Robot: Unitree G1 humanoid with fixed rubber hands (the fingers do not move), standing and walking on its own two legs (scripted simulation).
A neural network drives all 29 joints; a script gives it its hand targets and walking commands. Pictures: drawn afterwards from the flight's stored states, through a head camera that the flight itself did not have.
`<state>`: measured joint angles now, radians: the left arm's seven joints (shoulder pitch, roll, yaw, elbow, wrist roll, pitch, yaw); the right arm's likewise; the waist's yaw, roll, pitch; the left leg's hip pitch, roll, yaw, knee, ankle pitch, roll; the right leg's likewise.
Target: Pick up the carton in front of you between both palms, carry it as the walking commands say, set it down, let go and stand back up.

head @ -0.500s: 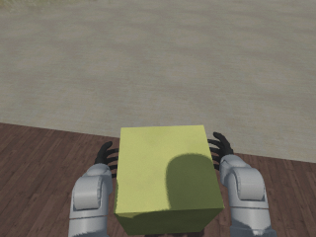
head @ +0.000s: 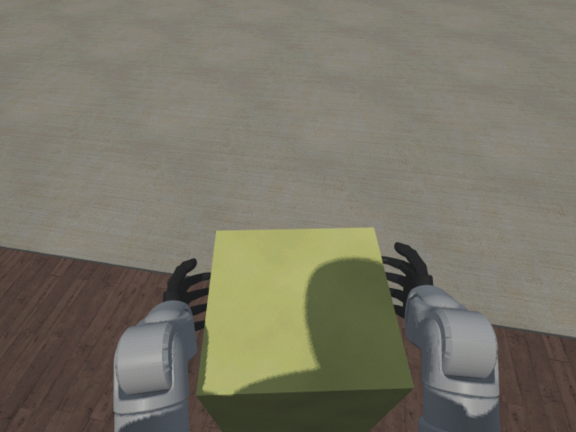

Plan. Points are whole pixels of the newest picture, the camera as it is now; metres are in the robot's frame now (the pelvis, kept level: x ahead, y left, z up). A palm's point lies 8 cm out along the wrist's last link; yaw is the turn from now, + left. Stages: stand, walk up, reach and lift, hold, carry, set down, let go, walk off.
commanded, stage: carry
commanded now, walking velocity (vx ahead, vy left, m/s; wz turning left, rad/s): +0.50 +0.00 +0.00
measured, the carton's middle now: (296, 339) +0.27 +0.00 +0.00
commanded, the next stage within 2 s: none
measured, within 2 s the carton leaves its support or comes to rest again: neither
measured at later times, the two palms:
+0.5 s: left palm (211, 149) +0.63 +0.15 +0.07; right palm (364, 148) +0.60 -0.14 +0.08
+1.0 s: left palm (212, 97) +0.79 +0.16 +0.09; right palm (345, 89) +0.80 -0.13 +0.10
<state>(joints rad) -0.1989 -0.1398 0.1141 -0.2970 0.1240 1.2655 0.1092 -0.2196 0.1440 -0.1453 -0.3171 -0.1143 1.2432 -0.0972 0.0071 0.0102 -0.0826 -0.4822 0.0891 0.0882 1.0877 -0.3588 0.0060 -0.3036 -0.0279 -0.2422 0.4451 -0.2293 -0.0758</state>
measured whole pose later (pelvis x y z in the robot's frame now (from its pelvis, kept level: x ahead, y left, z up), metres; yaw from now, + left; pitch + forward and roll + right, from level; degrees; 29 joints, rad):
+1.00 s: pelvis +0.42 +0.02 +0.00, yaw -2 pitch +6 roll +0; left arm -0.72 -0.02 0.23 0.02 0.06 1.25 0.15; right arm -0.73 0.03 -0.25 0.00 -0.08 1.22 -0.13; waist 0.02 0.01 0.09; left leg -0.25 0.01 0.13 0.56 -0.34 0.03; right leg -0.43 -0.01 -0.13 0.61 -0.19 -0.08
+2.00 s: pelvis +0.40 +0.03 -0.01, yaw -2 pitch +1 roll +0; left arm -0.70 0.00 0.19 0.24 0.08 1.27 0.15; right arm -0.72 0.00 -0.21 0.26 -0.09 1.23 -0.12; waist 0.00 0.01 -0.07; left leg -0.31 0.00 0.10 0.57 -0.28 0.05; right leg -0.32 -0.02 -0.09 0.56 -0.27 -0.02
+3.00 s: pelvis +0.38 +0.02 -0.01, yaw -2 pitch +1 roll +0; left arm -0.73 0.00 0.20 0.26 0.08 1.27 0.15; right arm -0.73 0.00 -0.21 0.27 -0.09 1.25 -0.13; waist 0.00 0.00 -0.06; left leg -0.35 0.02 0.10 0.56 -0.23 0.03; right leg -0.36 -0.01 -0.10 0.55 -0.21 -0.04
